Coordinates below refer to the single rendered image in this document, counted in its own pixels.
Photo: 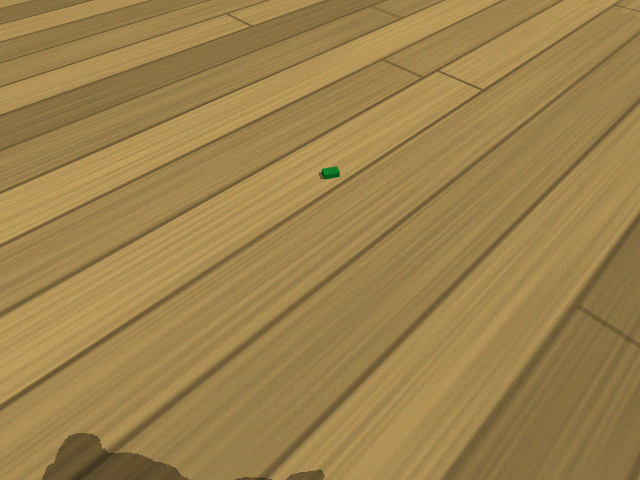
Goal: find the small box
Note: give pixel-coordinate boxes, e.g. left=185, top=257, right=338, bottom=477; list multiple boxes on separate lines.
left=322, top=166, right=340, bottom=180

